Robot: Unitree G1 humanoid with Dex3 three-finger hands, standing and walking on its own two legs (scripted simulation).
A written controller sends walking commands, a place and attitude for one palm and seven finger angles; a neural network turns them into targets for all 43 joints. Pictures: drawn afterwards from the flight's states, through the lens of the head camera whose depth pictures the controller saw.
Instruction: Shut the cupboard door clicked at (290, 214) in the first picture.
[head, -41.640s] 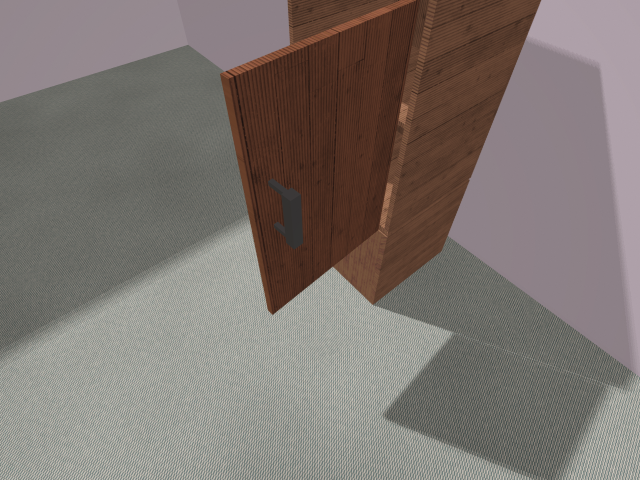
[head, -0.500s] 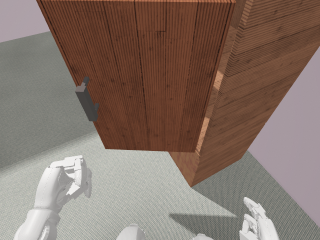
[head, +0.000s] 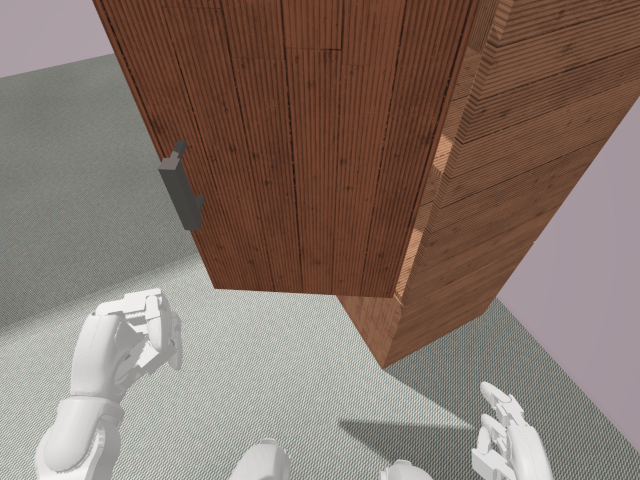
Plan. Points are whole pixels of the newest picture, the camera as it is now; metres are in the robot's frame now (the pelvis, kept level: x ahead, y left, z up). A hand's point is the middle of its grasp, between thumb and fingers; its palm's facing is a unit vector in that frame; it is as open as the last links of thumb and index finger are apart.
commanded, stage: bring the fist close to the handle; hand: left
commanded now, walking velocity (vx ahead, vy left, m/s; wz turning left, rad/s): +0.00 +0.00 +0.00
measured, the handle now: (186, 186) +0.48 +0.24 +0.08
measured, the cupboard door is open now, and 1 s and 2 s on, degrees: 59 59 49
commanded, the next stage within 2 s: push the door shut along its arc in 1.22 s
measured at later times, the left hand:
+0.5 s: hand (200, 277) +0.33 +0.18 +0.07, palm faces -0.04 -1.00 -0.02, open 3.1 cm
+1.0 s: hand (212, 230) +0.40 +0.18 +0.08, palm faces -0.01 -1.00 +0.00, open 3.1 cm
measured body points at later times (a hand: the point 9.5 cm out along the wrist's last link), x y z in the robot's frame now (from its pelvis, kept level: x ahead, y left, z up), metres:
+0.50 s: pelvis +0.00 +0.00 +0.01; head +0.06 -0.01 +0.45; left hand +0.33 +0.23 +0.08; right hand +0.14 -0.25 -0.09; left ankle +0.04 +0.13 -0.66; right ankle +0.02 -0.13 -0.66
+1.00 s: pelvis +0.01 +0.00 +0.01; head +0.08 -0.01 +0.45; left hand +0.40 +0.23 +0.08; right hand +0.11 -0.26 -0.10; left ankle +0.04 +0.13 -0.66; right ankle +0.02 -0.13 -0.66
